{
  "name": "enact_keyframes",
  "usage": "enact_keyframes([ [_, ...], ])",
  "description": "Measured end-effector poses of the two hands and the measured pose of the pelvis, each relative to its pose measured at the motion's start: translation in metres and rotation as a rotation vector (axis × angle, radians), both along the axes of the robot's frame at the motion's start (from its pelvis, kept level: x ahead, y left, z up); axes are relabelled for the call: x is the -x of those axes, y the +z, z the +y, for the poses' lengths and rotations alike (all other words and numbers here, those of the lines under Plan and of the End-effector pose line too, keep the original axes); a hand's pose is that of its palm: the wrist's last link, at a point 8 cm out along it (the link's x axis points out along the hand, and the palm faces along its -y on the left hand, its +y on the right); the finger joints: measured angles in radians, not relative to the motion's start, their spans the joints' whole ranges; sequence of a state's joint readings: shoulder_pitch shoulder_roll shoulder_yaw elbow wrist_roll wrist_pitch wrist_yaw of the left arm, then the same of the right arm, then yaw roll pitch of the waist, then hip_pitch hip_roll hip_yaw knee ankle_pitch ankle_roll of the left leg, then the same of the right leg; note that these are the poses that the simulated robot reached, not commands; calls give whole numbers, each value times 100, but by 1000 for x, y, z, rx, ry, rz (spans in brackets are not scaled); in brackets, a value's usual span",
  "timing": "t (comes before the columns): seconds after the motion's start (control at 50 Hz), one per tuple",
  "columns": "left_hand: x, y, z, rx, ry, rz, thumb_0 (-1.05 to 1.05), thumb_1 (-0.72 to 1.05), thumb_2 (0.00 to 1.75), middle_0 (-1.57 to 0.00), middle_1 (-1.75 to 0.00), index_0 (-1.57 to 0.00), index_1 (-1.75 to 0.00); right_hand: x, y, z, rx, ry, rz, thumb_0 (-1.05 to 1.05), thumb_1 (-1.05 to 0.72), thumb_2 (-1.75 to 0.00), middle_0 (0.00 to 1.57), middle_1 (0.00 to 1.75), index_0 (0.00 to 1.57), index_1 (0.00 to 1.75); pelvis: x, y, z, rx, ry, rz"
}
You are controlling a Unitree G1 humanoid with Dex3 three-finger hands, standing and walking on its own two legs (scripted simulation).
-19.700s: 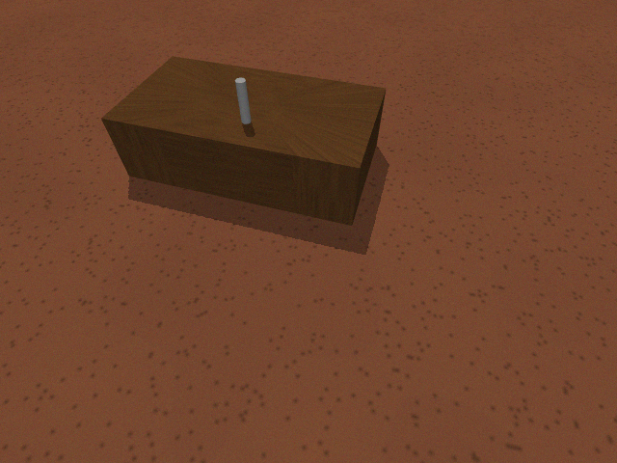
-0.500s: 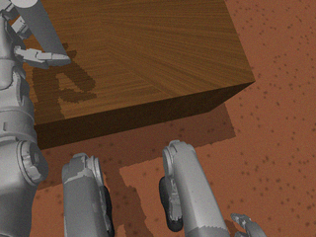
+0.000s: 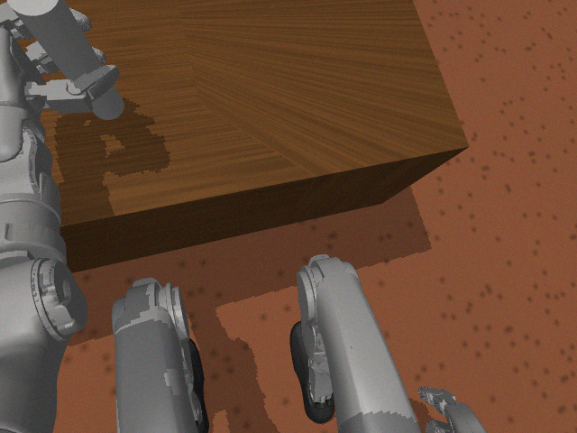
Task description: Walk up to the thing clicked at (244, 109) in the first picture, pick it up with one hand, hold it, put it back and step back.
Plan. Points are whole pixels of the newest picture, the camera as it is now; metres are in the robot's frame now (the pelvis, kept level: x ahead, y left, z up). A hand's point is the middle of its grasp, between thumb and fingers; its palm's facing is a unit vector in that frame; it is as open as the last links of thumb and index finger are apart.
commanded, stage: settle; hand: left
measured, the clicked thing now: (79, 63) +0.56 +0.19 +0.02
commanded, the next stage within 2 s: lift in 1.04 s
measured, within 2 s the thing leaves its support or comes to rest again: leaves its support in 0.06 s
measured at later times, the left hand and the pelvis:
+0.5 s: hand (32, 12) +0.55 +0.20 +0.09, palm faces +0.05 -1.00 -0.03, open 7.5 cm; pelvis +0.01 +0.00 +0.06, yaw +1 degrees
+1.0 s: hand out of the picture +0.55 +0.20 +0.13, palm faces +0.06 -1.00 -0.02, open 7.5 cm; pelvis +0.02 +0.01 +0.10, yaw +2 degrees
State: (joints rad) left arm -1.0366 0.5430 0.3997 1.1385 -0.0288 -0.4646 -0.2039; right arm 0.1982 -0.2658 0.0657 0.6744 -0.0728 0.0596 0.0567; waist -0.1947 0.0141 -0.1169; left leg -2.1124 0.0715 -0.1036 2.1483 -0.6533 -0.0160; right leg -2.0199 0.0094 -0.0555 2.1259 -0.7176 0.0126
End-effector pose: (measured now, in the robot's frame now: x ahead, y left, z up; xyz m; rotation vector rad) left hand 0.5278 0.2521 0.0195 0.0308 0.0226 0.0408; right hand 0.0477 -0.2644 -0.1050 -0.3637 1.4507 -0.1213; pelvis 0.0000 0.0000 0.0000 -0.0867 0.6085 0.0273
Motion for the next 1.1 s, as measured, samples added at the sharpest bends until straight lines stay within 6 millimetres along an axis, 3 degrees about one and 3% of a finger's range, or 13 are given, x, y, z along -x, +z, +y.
enact_keyframes([
  [0.22, 2, 28, -2, -5, 6, 4, -2, -14, 91, -93, -109, -98, -111, -5, 14, 2, -1, -23, -32, 0, -89, -89, 20, 30, 20, 30, 0, 16, 1, -2, 3, 1],
  [0.54, -1, 80, 3, 1, 14, 20, -5, -29, 103, -98, -124, -104, -126, -19, 64, 3, 14, -38, -78, 0, -89, -89, 20, 30, 20, 30, -9, 64, 4, -5, 12, 9],
  [0.76, -3, 96, 5, 9, 17, 26, -6, -31, 108, -97, -127, -104, -130, -29, 86, 4, 17, -29, -88, 0, -89, -89, 20, 30, 20, 30, -15, 85, 5, -6, 16, 10],
  [1.1, -3, 115, 0, 17, 16, 25, -5, -29, 109, -96, -127, -102, -130, -38, 99, 12, -16, -24, -100, 0, -89, -89, 20, 30, 20, 30, -21, 103, 5, -10, 18, 2],
])
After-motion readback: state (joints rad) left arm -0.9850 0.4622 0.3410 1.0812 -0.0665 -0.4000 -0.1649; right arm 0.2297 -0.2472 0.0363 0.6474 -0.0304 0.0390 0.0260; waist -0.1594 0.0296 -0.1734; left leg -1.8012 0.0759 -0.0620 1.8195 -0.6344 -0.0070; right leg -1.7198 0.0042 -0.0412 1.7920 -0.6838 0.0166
